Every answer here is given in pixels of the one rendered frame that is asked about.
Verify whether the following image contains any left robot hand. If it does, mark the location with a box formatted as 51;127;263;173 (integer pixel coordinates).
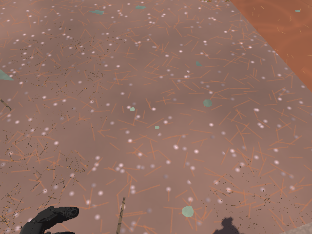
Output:
19;206;79;234

